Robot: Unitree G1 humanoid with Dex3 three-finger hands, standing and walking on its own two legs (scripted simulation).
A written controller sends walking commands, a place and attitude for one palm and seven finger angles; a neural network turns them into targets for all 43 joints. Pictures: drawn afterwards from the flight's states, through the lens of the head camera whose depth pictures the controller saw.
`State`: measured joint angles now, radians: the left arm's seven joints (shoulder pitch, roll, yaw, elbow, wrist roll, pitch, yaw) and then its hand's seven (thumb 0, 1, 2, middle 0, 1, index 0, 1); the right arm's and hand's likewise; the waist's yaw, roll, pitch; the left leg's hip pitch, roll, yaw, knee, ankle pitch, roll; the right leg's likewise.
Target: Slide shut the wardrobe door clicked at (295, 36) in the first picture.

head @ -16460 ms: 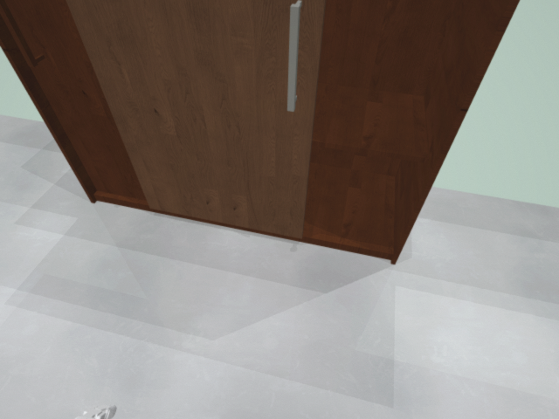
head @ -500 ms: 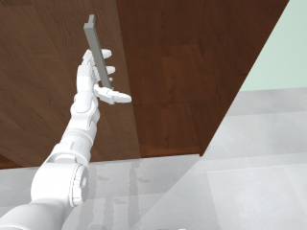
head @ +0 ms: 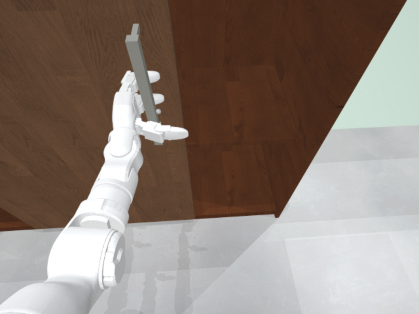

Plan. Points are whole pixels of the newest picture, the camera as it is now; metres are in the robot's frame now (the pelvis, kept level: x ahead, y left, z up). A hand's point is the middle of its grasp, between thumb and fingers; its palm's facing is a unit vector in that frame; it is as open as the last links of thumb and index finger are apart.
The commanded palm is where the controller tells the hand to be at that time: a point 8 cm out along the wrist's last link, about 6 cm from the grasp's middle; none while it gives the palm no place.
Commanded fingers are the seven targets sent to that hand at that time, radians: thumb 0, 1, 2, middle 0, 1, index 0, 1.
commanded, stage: grip the handle and tug to test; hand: left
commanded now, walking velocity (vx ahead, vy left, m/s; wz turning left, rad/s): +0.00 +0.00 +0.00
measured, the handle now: (149, 94) +0.54 +0.12 +0.11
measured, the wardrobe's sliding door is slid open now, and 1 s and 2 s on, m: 0.40 0.40 0.40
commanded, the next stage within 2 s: tug the door sideways, standing still in 1.24 s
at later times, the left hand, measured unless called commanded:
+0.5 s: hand (157, 110) +0.47 +0.09 +0.12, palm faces +0.04 -1.00 -0.01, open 6.3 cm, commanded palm +0.44 +0.13 +0.11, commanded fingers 0.00 0.90 0.90 -0.45 -1.40 -0.45 -1.40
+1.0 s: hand (158, 110) +0.47 +0.09 +0.12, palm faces +0.03 -1.00 -0.01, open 5.9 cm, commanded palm +0.43 +0.13 +0.11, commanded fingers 0.00 0.90 0.90 -0.45 -1.40 -0.45 -1.40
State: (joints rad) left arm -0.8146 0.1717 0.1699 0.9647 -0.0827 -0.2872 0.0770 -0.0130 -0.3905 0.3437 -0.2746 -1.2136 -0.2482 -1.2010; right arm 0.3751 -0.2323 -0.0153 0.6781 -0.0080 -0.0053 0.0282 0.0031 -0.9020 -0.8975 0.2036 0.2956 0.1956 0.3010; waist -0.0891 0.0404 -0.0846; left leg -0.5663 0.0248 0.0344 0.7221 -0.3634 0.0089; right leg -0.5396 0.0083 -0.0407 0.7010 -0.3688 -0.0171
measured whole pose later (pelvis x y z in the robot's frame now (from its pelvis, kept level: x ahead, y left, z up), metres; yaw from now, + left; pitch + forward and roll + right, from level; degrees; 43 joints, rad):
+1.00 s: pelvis +0.01 +0.00 +0.00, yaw -1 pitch +12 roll +0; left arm -0.73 0.18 0.18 0.85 -0.11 -0.24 0.06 0.01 0.76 0.81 -0.30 -1.33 -0.29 -1.32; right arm 0.37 -0.24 -0.02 0.65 0.00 0.00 0.03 0.00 -0.90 -0.90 0.20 0.30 0.20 0.30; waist -0.09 0.05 -0.10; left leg -0.54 0.03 0.05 0.69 -0.36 0.00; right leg -0.52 0.02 -0.03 0.67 -0.37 -0.02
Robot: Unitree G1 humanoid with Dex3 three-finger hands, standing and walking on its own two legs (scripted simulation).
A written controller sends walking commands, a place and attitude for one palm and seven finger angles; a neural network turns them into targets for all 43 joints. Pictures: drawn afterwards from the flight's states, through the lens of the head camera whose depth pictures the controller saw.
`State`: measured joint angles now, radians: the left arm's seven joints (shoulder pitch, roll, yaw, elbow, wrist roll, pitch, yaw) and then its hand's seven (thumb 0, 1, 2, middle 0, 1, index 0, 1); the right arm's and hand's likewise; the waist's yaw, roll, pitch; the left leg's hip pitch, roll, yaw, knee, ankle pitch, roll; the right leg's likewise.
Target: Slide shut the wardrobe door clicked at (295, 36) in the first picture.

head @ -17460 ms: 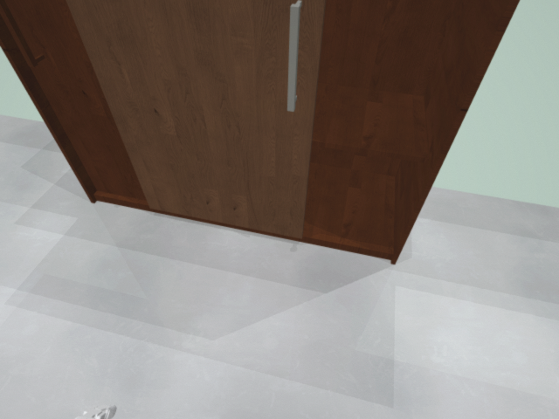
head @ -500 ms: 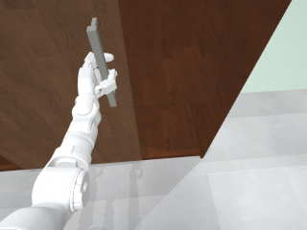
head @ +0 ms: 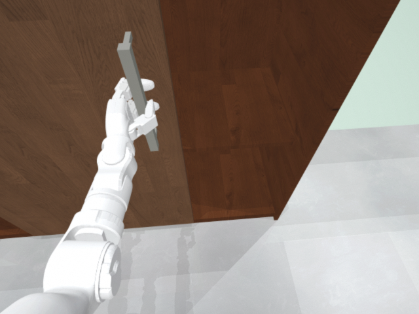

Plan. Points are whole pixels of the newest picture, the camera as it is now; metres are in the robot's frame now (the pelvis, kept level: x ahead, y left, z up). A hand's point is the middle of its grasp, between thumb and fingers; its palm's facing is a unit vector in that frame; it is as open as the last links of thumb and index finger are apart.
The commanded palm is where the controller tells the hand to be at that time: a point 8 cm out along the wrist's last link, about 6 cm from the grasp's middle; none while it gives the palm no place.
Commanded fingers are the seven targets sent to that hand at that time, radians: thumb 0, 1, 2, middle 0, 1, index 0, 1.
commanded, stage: grip the handle and tug to test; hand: left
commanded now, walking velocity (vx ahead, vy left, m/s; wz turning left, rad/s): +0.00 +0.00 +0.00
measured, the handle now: (143, 100) +0.52 +0.13 +0.10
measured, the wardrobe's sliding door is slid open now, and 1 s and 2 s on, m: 0.40 0.40 0.37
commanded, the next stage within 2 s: tug the door sideways, standing still in 0.24 s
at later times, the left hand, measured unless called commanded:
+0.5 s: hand (152, 116) +0.47 +0.10 +0.11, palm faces +0.04 -1.00 -0.01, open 5.8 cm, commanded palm +0.44 +0.14 +0.11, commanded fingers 0.00 0.90 0.90 -0.45 -1.40 -0.45 -1.40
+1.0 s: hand (154, 113) +0.48 +0.10 +0.11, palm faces +0.08 -0.99 -0.07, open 5.4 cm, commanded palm +0.46 +0.12 +0.11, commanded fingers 0.00 0.90 0.90 -0.45 -1.40 -0.45 -1.40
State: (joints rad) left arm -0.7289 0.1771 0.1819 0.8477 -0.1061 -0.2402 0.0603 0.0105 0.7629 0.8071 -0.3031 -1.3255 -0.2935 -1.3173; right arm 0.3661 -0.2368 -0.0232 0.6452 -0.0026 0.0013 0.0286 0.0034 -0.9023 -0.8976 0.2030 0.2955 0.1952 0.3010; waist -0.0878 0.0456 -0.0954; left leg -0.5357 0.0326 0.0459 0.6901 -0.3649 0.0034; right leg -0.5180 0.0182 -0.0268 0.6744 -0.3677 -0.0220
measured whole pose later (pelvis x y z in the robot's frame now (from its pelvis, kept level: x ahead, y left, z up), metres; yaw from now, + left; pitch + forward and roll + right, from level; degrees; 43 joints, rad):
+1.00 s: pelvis +0.04 +0.00 +0.01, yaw +7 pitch +14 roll -1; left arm -0.69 0.07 0.00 0.73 -0.09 -0.19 0.14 0.00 0.78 0.82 -0.44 -1.40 -0.35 -1.40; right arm 0.37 -0.22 -0.03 0.70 -0.02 -0.03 0.05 0.00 -0.90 -0.90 0.20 0.30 0.20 0.30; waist -0.03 0.08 -0.10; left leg -0.50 -0.01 -0.07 0.65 -0.35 0.01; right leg -0.45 0.01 -0.04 0.66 -0.36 -0.01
